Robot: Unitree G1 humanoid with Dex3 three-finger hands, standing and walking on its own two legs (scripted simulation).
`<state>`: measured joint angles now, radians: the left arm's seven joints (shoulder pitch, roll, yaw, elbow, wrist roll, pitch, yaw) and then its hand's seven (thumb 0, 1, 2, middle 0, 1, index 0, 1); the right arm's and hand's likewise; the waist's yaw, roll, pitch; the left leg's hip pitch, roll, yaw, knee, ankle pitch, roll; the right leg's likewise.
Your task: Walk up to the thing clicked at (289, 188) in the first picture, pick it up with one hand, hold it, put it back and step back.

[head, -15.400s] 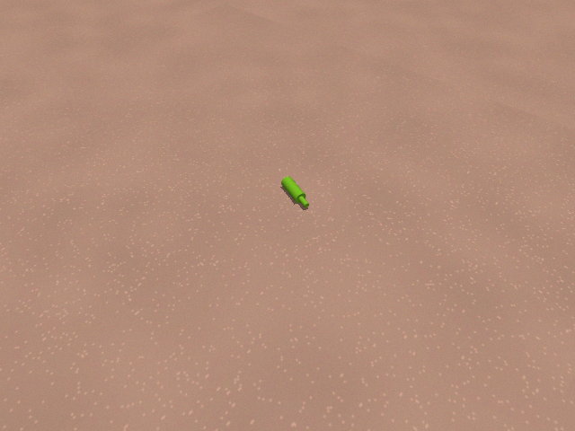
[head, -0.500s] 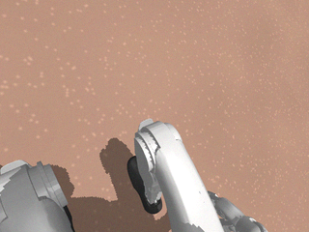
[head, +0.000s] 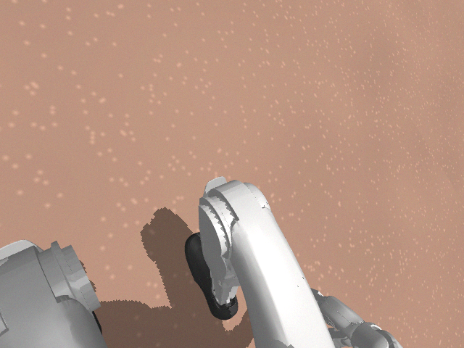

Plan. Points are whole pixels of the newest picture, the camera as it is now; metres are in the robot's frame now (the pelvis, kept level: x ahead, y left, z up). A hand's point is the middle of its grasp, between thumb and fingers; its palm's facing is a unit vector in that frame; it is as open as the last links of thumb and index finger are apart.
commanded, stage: rest palm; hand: left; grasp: from above
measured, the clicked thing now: out of the picture +0.45 +0.35 -0.27
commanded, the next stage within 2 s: close in 0.24 s
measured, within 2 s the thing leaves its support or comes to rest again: neither
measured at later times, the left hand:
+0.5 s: hand out of the picture +0.43 +0.37 -0.24, palm faces -0.42 -0.19 -0.89, open 13.9 cm
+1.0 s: hand out of the picture +0.43 +0.36 -0.24, palm faces -0.41 -0.18 -0.89, open 13.0 cm
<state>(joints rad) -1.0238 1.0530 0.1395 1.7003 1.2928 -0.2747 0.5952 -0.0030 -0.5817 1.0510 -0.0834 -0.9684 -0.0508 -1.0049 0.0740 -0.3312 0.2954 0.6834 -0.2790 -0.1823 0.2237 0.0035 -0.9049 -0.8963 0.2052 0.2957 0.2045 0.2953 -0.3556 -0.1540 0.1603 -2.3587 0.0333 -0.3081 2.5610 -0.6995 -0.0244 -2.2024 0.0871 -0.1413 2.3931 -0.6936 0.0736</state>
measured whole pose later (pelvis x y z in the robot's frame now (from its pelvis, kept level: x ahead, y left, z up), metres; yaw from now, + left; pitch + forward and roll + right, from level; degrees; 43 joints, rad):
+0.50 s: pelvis +0.00 +0.00 +0.00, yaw +0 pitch +26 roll -15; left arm -1.03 1.08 0.15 1.71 1.25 -0.23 0.57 0.00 -0.52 1.04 -0.10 -1.02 -0.09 -1.04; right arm 0.07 -0.34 0.31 0.68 -0.28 -0.23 0.24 0.00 -0.90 -0.90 0.20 0.30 0.20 0.30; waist -0.36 -0.15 0.18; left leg -2.36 0.04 -0.31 2.56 -0.70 -0.02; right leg -2.20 0.09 -0.14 2.39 -0.69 0.08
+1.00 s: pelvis +0.00 +0.00 +0.00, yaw -1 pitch +26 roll -15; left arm -1.04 1.09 0.14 1.72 1.26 -0.24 0.58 0.00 -0.34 0.92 -0.18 -0.98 -0.19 -0.97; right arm 0.06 -0.35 0.31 0.65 -0.27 -0.21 0.23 0.00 -0.90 -0.89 0.20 0.30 0.20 0.30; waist -0.36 -0.16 0.18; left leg -2.36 0.04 -0.31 2.56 -0.69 -0.02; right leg -2.20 0.09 -0.15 2.38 -0.68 0.08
